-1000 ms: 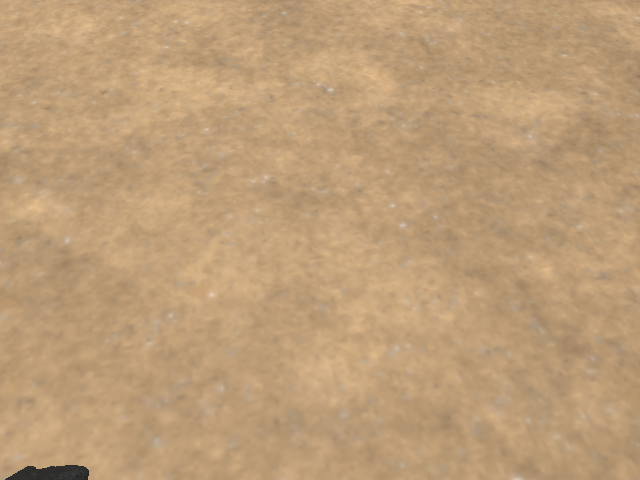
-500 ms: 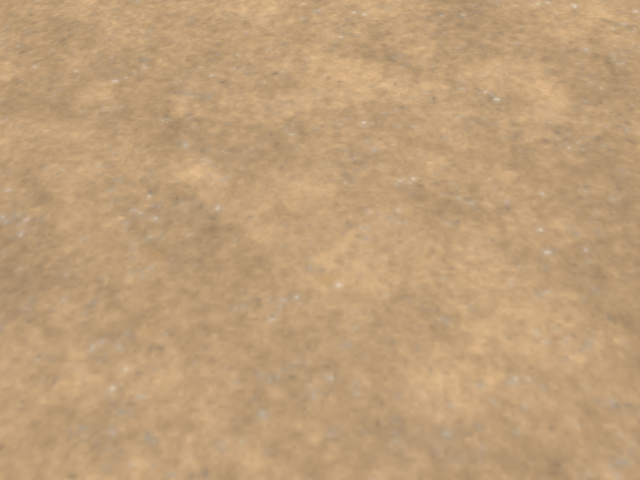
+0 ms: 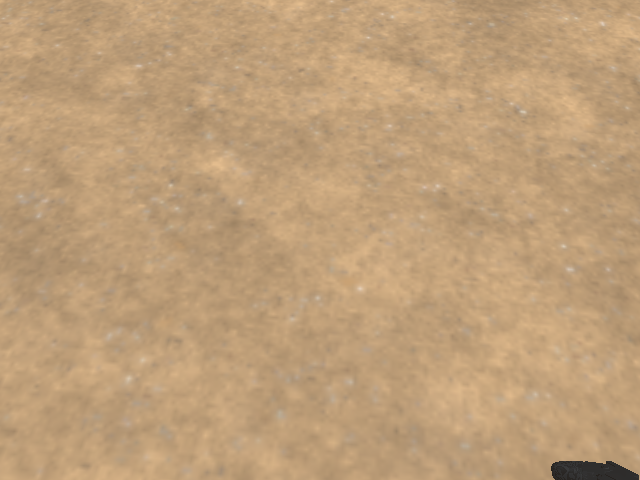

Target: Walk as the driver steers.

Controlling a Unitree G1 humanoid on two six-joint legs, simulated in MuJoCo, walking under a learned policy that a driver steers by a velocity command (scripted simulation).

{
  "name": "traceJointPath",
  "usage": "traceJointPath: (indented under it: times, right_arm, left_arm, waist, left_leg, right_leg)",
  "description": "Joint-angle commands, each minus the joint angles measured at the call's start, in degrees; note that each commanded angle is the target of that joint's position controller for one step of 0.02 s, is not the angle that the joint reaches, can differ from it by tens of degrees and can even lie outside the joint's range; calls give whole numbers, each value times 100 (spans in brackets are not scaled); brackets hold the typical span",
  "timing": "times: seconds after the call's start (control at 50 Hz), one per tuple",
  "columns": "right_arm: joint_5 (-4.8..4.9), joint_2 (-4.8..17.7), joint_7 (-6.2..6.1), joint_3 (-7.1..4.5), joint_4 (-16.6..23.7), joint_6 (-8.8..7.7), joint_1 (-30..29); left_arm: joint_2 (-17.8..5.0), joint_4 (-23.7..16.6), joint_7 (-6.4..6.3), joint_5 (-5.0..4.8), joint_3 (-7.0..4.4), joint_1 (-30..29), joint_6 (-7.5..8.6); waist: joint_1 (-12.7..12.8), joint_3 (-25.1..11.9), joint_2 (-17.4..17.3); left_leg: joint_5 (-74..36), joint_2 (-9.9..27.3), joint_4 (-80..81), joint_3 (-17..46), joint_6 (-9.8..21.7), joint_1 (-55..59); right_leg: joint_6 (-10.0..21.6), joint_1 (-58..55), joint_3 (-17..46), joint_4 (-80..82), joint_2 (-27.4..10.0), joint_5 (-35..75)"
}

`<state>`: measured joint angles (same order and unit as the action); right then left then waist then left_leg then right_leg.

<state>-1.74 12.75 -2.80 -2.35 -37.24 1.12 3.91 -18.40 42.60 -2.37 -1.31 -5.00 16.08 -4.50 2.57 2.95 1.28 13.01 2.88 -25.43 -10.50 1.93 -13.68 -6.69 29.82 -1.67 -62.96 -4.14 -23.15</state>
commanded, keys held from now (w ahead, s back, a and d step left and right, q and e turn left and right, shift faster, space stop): e+shift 0.26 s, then w+e+shift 0.02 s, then w+shift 0.06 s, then w+q+shift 0.66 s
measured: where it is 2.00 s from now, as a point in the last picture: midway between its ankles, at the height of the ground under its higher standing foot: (355, 159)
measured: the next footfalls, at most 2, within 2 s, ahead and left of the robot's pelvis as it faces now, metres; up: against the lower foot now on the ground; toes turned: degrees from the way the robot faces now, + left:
right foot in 0.20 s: +0.02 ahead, -0.14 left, +0.00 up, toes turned -18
left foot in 0.84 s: +0.46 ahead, +0.00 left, +0.00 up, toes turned +0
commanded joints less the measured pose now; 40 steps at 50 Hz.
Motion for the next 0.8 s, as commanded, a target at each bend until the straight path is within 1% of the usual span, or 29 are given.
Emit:
traceJointPath:
  times: [0.02, 0.06, 0.12, 0.16, 0.18, 0.2, 0.22, 0.24, 0.26, 0.28, 0.3, 0.32, 0.34, 0.36, 0.38, 0.44, 0.48, 0.5, 0.52, 0.54, 0.56, 0.58, 0.64, 0.7, 0.72, 0.74, 0.76, 0.78, 0.8]
  right_arm:
    - [19, 958, -58, -327, 229, -62, -85]
    - [63, 1121, 6, -400, 185, -73, -100]
    - [172, 1284, 137, -487, 133, -104, -155]
    - [266, 1320, 204, -523, 91, -91, -238]
    - [325, 1252, 226, -523, 24, -64, -206]
    - [330, 1040, 268, -495, -133, -37, 97]
    - [112, 766, 272, -413, 26, -23, 21]
    - [25, 745, 198, -375, 456, -51, -563]
    - [95, 1017, 164, -442, 436, -62, -767]
    - [200, 977, 194, -441, 439, -151, -681]
    - [236, 1093, 221, -483, 295, -228, -502]
    - [222, 1225, 251, -528, 228, -284, -394]
    - [223, 1212, 308, -530, 143, -338, -306]
    - [242, 1150, 369, -508, 30, -398, -154]
    - [242, 1069, 408, -474, -89, -452, -84]
    - [264, 917, 421, -386, -172, -492, -211]
    - [310, 943, 432, -364, -169, -478, -210]
    - [-286, 843, 607, -321, -372, -171, 2]
    - [-200, 867, 691, -357, -345, -65, 4]
    - [-99, 923, 741, -380, -335, -34, 27]
    - [-53, 961, 773, -393, -344, -35, 64]
    - [-42, 985, 789, -398, -354, -54, 88]
    - [-92, 990, 852, -356, -317, -109, 9]
    - [-76, 889, 946, -244, -147, -129, -291]
    - [-66, 825, 956, -193, -64, -124, -418]
    - [-52, 745, 944, -139, 18, -113, -490]
    - [-20, 684, 898, -98, 64, -103, -384]
    - [28, 718, 819, -104, 61, -89, -127]
    - [93, 856, 740, -162, -54, -93, 512]
  left_arm:
    - [-180, -762, 105, 59, -2, -376, 79]
    - [-209, -912, 211, 63, -5, -393, 63]
    - [-339, -1059, 291, 32, -78, -305, -29]
    - [-342, -1112, 317, 17, -129, -179, -84]
    - [-370, -1083, 295, 19, -177, -7, -83]
    - [-619, -981, 215, 55, -296, 341, -49]
    - [-1473, -1036, 85, 52, -539, 708, 26]
    - [-1710, -1252, 150, 260, -500, 495, 235]
    - [-1453, -1257, 239, 258, -447, 413, 411]
    - [-1280, -1102, 226, 79, -404, 535, 523]
    - [-1017, -1090, 203, -90, -325, 356, 539]
    - [-814, -1133, 168, -137, -224, 125, 532]
    - [-711, -1186, 131, -64, -143, 57, 554]
    - [-621, -1180, 102, 33, -86, 49, 607]
    - [-574, -1118, 88, 99, -54, 151, 678]
    - [-702, -926, 87, 129, -58, 481, 833]
    - [-754, -851, 98, 156, -61, 582, 890]
    - [-777, -710, 238, 339, -46, 941, 834]
    - [-717, -693, 278, 398, -34, 924, 824]
    - [-695, -671, 278, 400, -21, 850, 829]
    - [-677, -641, 267, 395, -10, 773, 846]
    - [-660, -602, 255, 393, -4, 722, 875]
    - [-595, -440, 198, 396, 10, 602, 987]
    - [-543, -193, 163, 403, 6, 592, 1059]
    - [-541, -82, 155, 414, 3, 669, 1056]
    - [-557, 24, 149, 420, -1, 727, 1039]
    - [-614, 82, 143, 417, -4, 651, 1017]
    - [-747, 143, 127, 415, -20, 672, 986]
    - [-908, 178, 116, 453, -44, 666, 906]
  waist:
    - [-292, -558, -842]
    - [-279, -583, -808]
    - [-194, -599, -808]
    - [-59, -641, -742]
    - [50, -658, -612]
    - [122, -633, -37]
    - [161, -526, 1773]
    - [118, -836, 1932]
    - [265, -982, 1015]
    - [139, -958, 716]
    - [4, -859, 268]
    - [-101, -687, 401]
    - [-148, -633, 621]
    - [-186, -647, 683]
    - [-150, -647, 620]
    - [21, -389, 630]
    - [86, -160, 674]
    - [165, -130, 583]
    - [184, 142, 677]
    - [127, 267, 673]
    - [53, 359, 628]
    - [-6, 405, 550]
    - [-105, 560, 390]
    - [-52, 797, 370]
    - [2, 857, 348]
    - [19, 877, 336]
    - [-96, 748, 351]
    - [-222, 373, 468]
    - [-559, -150, 612]
  left_leg:
    - [-1054, 1688, 973, 656, 1128, 560]
    - [-1186, 1832, 935, 556, 1138, 558]
    - [-1412, 2001, 711, 420, 991, 634]
    - [-1418, 1989, 306, 216, 718, 663]
    - [-1160, 1835, -125, 1, 460, 501]
    - [-587, 1409, -1021, -302, 88, 91]
    - [1596, 614, -3093, -725, -512, -1604]
    - [2853, -247, -4442, 564, -745, -2756]
    - [2589, -187, -4892, 1189, -649, -3046]
    - [1884, -65, -4632, 1455, -416, -3217]
    - [1271, 126, -4278, 1514, -277, -3344]
    - [798, 148, -3942, 1472, -243, -3345]
    - [402, 101, -3861, 1389, -246, -3218]
    - [12, 94, -3667, 1296, -268, -3191]
    - [-339, 115, -3395, 1231, -286, -3146]
    - [-951, 212, -2892, 1169, -374, -3372]
    - [-1123, 236, -2807, 1228, -440, -3633]
    - [-834, -61, -3085, 1126, -520, -3483]
    - [-795, -198, -3227, 1392, -538, -3612]
    - [-865, -239, -3360, 1536, -533, -3758]
    - [-981, -236, -3444, 1594, -516, -3888]
    - [-1092, -218, -3482, 1610, -486, -3998]
    - [-1188, -46, -3290, 1438, -308, -4112]
    - [-1045, 185, -2576, 916, 55, -3847]
    - [-872, 219, -2366, 717, 215, -3763]
    - [-625, 187, -2133, 507, 400, -3606]
    - [-325, 11, -1834, 249, 625, -3110]
    - [32, -329, -1818, -61, 839, -2490]
    - [509, -710, -1944, -235, 1015, -1792]
  right_leg:
    - [70, 45, 34, 665, -311, 187]
    - [209, -203, -93, 1074, -341, 99]
    - [444, -504, -283, 1561, -283, -12]
    - [652, -870, -471, 2202, -155, 202]
    - [812, -1270, -551, 2752, 10, 610]
    - [1085, -1866, -230, 3420, 135, 1445]
    - [1735, -2848, 1787, 3948, -1102, 4234]
    - [2862, -2775, 3627, 4261, -1770, 4021]
    - [2846, -2933, 3235, 4455, -1723, 3370]
    - [2526, -3064, 3038, 4632, -1398, 1304]
    - [2243, -3049, 2916, 4821, -1269, -586]
    - [2127, -2889, 2894, 5017, -1197, -1449]
    - [2058, -2774, 2808, 5166, -1087, -1671]
    - [1991, -2876, 2582, 5275, -1034, -1422]
    - [1906, -2979, 2302, 5352, -974, -1018]
    - [1771, -3162, 1731, 5526, -954, -516]
    - [1748, -3164, 1529, 5696, -1057, -527]
    - [1569, -2986, 1236, 5914, -882, -700]
    - [1504, -2826, 1044, 5958, -915, -676]
    - [1454, -2789, 887, 5981, -978, -640]
    - [1414, -2787, 732, 6005, -1044, -573]
    - [1392, -2843, 603, 6024, -1106, -477]
    - [1333, -3057, 107, 6129, -1204, -214]
    - [1279, -3304, -506, 6292, -1203, 425]
    - [1285, -3471, -690, 6275, -1219, 868]
    - [1280, -3639, -888, 6145, -1225, 1702]
    - [1223, -3709, -1173, 5750, -1168, 3459]
    - [1205, -3903, -1277, 5119, -1191, 5751]
    - [1198, -4115, -1333, 4040, -1233, 7695]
